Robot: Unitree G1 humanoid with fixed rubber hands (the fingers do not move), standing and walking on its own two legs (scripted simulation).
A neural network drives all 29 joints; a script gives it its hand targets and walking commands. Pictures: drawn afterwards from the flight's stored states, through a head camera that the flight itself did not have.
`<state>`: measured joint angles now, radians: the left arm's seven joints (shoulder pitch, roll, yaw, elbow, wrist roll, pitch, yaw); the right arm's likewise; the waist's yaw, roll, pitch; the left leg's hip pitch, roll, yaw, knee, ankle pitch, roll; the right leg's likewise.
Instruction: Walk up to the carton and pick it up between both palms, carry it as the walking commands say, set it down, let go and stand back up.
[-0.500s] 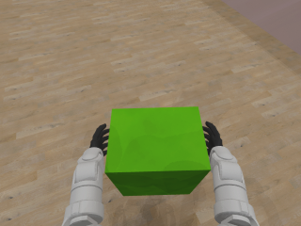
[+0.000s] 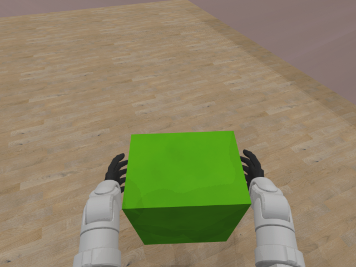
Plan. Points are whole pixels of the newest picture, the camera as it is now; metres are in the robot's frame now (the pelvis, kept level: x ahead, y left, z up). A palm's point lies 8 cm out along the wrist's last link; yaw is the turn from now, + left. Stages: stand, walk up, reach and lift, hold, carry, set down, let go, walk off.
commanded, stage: reach and lift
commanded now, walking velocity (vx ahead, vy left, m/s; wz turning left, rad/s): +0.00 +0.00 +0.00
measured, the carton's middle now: (184, 193) +0.31 +0.01 -0.03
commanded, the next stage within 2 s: hold in 1.18 s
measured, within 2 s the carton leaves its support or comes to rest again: neither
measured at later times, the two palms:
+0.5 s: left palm (118, 186) +0.29 +0.17 +0.04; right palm (261, 185) +0.30 -0.16 +0.05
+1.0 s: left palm (113, 189) +0.28 +0.17 +0.04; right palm (259, 189) +0.29 -0.15 +0.05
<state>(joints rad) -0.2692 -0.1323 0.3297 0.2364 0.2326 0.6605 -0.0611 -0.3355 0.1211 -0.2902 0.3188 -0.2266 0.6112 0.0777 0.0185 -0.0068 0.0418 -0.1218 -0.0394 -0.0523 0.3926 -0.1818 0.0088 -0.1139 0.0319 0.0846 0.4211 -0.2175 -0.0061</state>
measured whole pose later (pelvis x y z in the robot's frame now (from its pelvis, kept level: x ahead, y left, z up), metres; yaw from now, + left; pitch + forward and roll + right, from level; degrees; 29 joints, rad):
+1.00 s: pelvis +0.01 +0.01 +0.00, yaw +0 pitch -8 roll +0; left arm -0.15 -0.13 0.24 0.11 0.20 0.75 -0.04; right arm -0.21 0.12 -0.22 0.15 -0.19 0.72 0.06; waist -0.01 0.00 0.06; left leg -0.02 -0.04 -0.05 0.32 -0.16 0.02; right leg 0.00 0.02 0.09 0.33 -0.19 0.00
